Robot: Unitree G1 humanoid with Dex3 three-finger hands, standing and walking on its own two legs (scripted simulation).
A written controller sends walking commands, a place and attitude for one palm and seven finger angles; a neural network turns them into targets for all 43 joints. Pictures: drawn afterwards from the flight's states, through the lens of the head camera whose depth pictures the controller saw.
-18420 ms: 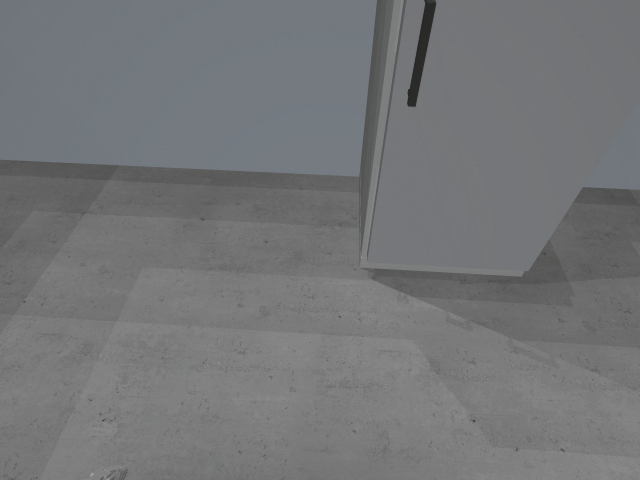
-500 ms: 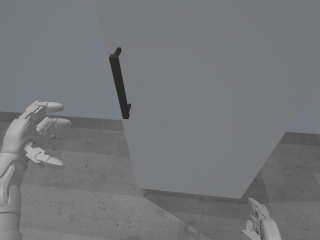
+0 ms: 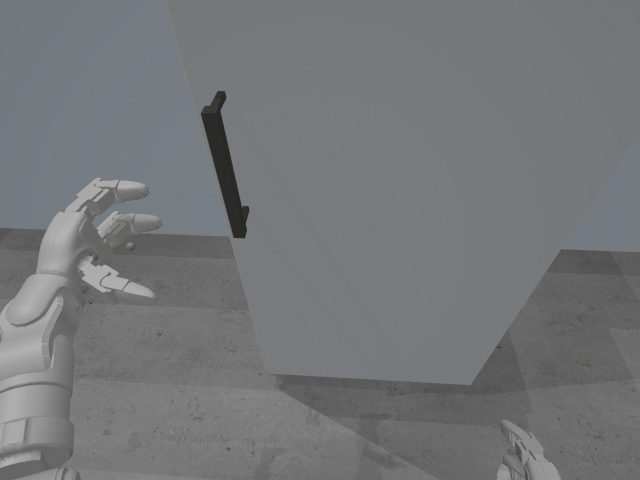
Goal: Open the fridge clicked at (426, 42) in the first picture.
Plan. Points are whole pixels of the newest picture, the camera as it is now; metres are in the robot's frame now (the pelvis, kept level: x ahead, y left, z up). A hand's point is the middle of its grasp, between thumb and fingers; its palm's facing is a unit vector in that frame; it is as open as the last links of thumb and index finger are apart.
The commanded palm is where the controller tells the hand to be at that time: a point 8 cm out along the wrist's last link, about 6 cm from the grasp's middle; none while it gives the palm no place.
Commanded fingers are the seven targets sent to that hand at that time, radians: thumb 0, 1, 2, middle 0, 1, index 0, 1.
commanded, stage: move the hooked fingers beside the handle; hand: left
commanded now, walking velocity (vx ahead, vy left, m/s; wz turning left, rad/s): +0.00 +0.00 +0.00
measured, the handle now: (230, 171) +0.51 +0.17 +0.12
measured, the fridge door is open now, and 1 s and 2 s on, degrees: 0 0 0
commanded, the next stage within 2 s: feel for the door with the fingertips in 1.72 s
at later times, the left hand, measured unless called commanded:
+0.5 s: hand (150, 215) +0.39 +0.24 +0.14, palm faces +0.02 -1.00 -0.01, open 14.0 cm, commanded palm +0.37 +0.29 +0.14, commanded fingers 0.00 -0.50 0.30 -0.30 -1.20 -0.30 -1.20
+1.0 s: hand (175, 188) +0.45 +0.23 +0.13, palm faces +0.00 -1.00 +0.01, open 14.0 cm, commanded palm +0.43 +0.29 +0.13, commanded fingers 0.00 -0.50 0.30 -0.30 -1.20 -0.30 -1.20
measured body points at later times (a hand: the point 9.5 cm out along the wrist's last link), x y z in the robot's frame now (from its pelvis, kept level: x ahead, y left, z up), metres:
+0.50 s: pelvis +0.00 +0.00 +0.00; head +0.02 +0.00 +0.45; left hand +0.38 +0.30 +0.15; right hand +0.12 -0.26 -0.10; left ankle +0.03 +0.11 -0.73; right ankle -0.01 -0.10 -0.73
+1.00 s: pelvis +0.00 +0.01 -0.01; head +0.05 +0.01 +0.44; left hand +0.45 +0.29 +0.14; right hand +0.05 -0.27 -0.12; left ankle +0.03 +0.11 -0.73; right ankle -0.01 -0.10 -0.73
